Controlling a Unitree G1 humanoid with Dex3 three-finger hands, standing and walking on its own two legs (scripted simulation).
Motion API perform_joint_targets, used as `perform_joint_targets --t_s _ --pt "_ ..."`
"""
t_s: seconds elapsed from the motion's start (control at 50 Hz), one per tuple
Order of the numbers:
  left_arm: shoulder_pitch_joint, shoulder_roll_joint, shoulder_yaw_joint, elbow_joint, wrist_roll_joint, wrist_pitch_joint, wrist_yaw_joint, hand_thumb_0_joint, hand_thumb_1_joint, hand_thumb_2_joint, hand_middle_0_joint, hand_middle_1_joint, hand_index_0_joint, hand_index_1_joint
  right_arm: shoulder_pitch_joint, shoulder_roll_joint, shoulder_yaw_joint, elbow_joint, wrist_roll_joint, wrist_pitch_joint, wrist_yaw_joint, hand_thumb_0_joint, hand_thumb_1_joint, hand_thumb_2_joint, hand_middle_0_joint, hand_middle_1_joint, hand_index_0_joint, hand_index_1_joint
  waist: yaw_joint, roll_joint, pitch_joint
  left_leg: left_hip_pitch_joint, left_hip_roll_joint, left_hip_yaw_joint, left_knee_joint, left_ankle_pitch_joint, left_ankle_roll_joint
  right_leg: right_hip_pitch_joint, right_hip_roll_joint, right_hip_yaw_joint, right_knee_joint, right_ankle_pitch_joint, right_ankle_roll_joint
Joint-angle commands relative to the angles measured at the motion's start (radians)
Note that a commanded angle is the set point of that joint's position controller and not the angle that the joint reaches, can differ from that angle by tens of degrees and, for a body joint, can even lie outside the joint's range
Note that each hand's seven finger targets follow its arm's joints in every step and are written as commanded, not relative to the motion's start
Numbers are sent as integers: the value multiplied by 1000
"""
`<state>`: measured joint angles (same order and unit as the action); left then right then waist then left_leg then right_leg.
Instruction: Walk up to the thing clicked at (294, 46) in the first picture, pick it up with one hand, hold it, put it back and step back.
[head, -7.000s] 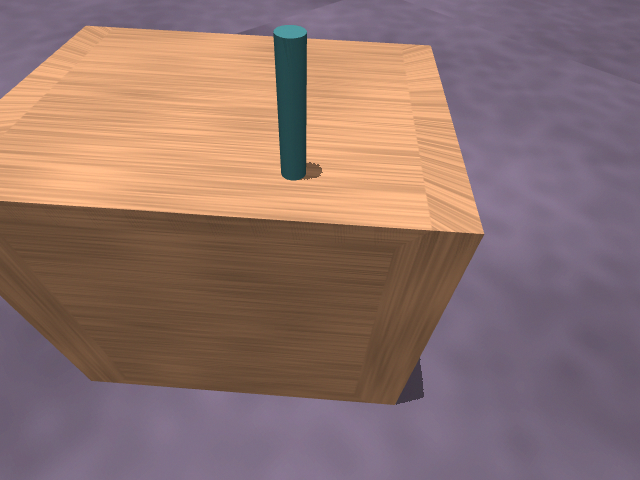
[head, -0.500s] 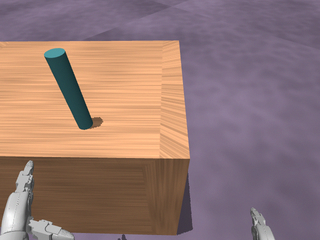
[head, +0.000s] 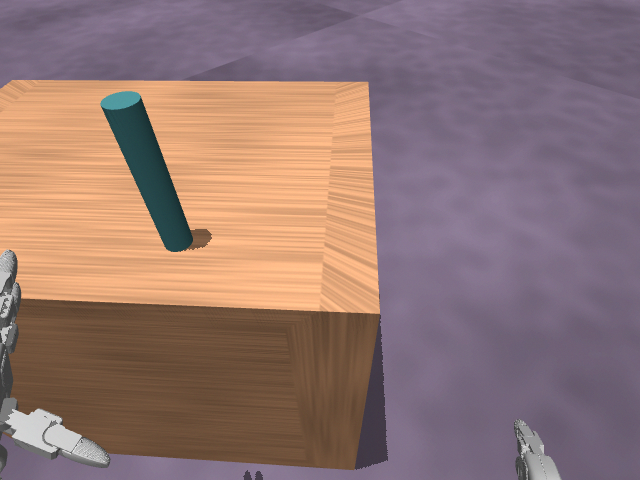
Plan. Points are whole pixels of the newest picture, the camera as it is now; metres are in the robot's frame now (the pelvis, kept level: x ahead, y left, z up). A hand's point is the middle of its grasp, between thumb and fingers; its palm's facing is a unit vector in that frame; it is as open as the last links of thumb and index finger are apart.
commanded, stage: rise first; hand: left
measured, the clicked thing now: (154, 182) +0.45 +0.26 +0.14
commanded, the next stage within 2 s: go down in 0.84 s
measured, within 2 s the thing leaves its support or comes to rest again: neither
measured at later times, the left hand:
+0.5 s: hand (27, 339) +0.19 +0.27 +0.18, palm faces +0.40 -0.79 -0.46, open 17.6 cm
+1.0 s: hand out of the picture +0.19 +0.28 +0.20, palm faces +0.48 -0.75 -0.45, open 17.7 cm
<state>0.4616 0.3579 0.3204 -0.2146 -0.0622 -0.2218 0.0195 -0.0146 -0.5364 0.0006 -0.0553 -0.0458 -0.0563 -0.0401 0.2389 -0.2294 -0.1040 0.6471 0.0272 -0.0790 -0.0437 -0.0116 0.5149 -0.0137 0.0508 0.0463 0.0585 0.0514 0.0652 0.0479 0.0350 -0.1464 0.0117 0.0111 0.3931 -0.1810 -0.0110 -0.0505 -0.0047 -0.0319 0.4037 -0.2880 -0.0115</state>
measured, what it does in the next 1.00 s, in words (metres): stands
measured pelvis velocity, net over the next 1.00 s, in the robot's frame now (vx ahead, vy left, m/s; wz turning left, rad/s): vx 0.00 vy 0.01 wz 0.00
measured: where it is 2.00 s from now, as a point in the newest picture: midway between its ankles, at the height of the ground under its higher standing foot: outside the picture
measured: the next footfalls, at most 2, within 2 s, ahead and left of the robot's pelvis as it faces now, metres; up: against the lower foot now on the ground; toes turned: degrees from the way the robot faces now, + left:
none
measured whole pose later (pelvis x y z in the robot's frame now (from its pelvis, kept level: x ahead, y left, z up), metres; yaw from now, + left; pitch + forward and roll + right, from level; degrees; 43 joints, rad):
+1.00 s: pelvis +0.00 +0.01 +0.00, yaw +0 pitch -4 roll +0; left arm 0.35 0.41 0.48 -0.29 -0.08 -0.34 0.01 -0.01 -0.60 0.08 -0.06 -0.06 -0.04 -0.07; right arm 0.26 -0.24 -0.15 0.62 0.04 -0.12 -0.03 -0.01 0.50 -0.06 0.05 0.05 0.06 0.05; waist 0.07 0.05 0.04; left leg -0.16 0.01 0.01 0.41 -0.18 0.00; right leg -0.06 -0.01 -0.03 0.41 -0.29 0.00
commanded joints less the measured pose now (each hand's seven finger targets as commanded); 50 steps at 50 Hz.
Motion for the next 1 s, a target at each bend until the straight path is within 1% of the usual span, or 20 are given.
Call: perform_joint_targets --t_s 0.0,0.1,0.14,0.18,0.22,0.26,0.32,0.34,0.42,0.46,0.5,0.54,0.72,0.78,0.8,0.86,0.9,0.94,0.96,0.98 --pt "-87 210 147 -222 -10 -79 23 0 -543 0 -47 -55 -53 -49 -99 -140 -62 -149 -2 -68 -9 0 523 -19 51 49 50 49 -4 -24 -48 76 -15 30 -32 135 36 -100 -8 -5 -88 198 12" --pt "-92 204 152 -237 -9 -99 21 0 -538 8 -41 -51 -45 -47 -91 -95 -26 -136 0 -75 -5 0 533 -20 51 49 50 49 1 -39 -52 74 -18 29 -30 133 39 -100 -14 -1 -92 202 17" --pt "-101 220 170 -245 -11 -107 22 0 -551 11 -47 -57 -51 -53 -88 -150 -75 -151 0 -79 -11 0 523 -24 51 49 50 49 -12 -40 -64 83 -16 28 -30 141 40 -97 -12 -2 -86 214 17" --pt "-107 216 167 -261 -12 -113 19 0 -552 13 -45 -53 -48 -51 -85 -122 -42 -158 3 -80 -4 0 525 -25 51 49 50 49 2 -25 -65 80 -16 26 -34 141 37 -93 -8 -7 -84 201 12" --pt "-106 233 191 -271 -14 -121 23 0 -562 18 -49 -55 -49 -54 -99 -164 -87 -155 4 -84 -9 0 515 -28 51 49 51 49 3 -5 -49 77 -15 26 -43 120 32 -105 -5 -6 -86 171 6" --pt "-117 214 173 -290 -12 -127 20 0 -562 25 -47 -56 -47 -56 -69 -121 -60 -139 4 -85 -3 0 521 -31 51 50 51 50 -1 -1 -62 81 -13 24 -43 120 32 -99 -3 -9 -87 170 4" --pt "-117 228 193 -294 -15 -136 22 0 -564 29 -48 -58 -47 -59 -88 -134 -71 -156 7 -92 -3 0 519 -32 51 50 51 50 7 7 -62 82 -11 21 -44 140 30 -90 1 -12 -78 186 0" --pt "-118 237 204 -282 -13 -135 24 0 -581 38 -53 -62 -50 -66 -68 -171 -104 -163 5 -92 -6 0 507 -38 51 50 51 50 -7 -17 -62 88 -9 21 -42 146 29 -94 3 -13 -80 194 3" --pt "-125 222 199 -293 -16 -142 20 0 -578 46 -50 -62 -47 -67 -59 -119 -71 -149 11 -93 1 0 513 -39 52 51 51 50 7 -5 -51 77 -13 24 -42 148 31 -92 -1 -11 -80 198 3" --pt "-136 240 222 -287 -19 -142 22 0 -584 52 -52 -64 -47 -70 -66 -158 -102 -177 9 -96 -1 0 512 -42 51 51 51 51 2 -4 -63 79 -10 21 -41 148 30 -82 1 -11 -78 199 2" --pt "-141 228 210 -284 -18 -145 18 0 -590 52 -54 -64 -48 -71 -49 -134 -81 -177 11 -95 4 0 508 -44 52 51 51 51 3 5 -62 81 -8 19 -41 156 28 -79 3 -12 -73 205 1" --pt "-143 241 221 -300 -21 -148 20 0 -594 57 -54 -63 -47 -71 -73 -163 -106 -189 13 -97 1 0 503 -46 52 51 51 51 6 23 -69 88 -10 20 -44 166 25 -84 3 -12 -70 213 -2" --pt "-169 268 262 -287 -23 -152 21 0 -598 85 -50 -64 -37 -79 -42 -137 -93 -171 14 -95 3 0 513 -54 52 52 51 52 10 1 -60 74 -14 23 -38 150 31 -88 -4 -8 -80 202 4" --pt "-187 280 274 -286 -25 -154 23 0 -601 82 -50 -59 -36 -74 -54 -176 -118 -204 12 -100 -2 0 511 -55 53 52 51 52 1 -12 -73 83 -12 21 -36 153 30 -83 -2 -9 -79 206 3" --pt "-191 273 271 -294 -26 -156 22 0 -597 86 -45 -56 -30 -72 -54 -138 -85 -193 13 -97 2 0 518 -54 53 52 51 52 14 -6 -69 77 -15 22 -36 156 31 -79 -4 -10 -79 209 4" --pt "-201 279 279 -260 -28 -155 22 0 -605 91 -49 -59 -33 -76 -57 -163 -111 -185 14 -99 -2 0 512 -58 53 52 51 52 1 -12 -56 76 -18 25 -35 137 33 -99 -8 -3 -79 195 8" --pt "-204 282 283 -278 -27 -159 22 0 -603 103 -45 -60 -27 -80 -66 -132 -76 -196 14 -100 2 0 522 -58 53 52 51 52 14 -2 -63 72 -18 23 -36 140 32 -89 -7 -6 -77 193 5" --pt "-225 287 286 -259 -27 -158 22 0 -531 28 -42 -40 -46 -39 -44 -170 -113 -186 12 -98 -5 0 502 -51 51 51 50 51 0 -10 -71 81 -15 23 -36 141 32 -94 -3 -6 -77 198 6" --pt "-233 176 235 -271 -47 -197 -9 0 -524 51 -47 -28 -43 -37 -61 -89 -53 -159 -6 -92 11 0 505 -52 51 50 50 50 -4 -65 -90 49 -10 11 2 124 24 -108 4 -12 -41 163 11" --pt "-243 217 275 -234 -56 -207 -18 0 -540 46 -54 -36 -52 -42 -98 -119 -77 -167 -5 -91 9 0 506 -52 51 50 50 50 1 -52 -94 43 -13 13 5 111 23 -117 -1 -8 -39 147 10"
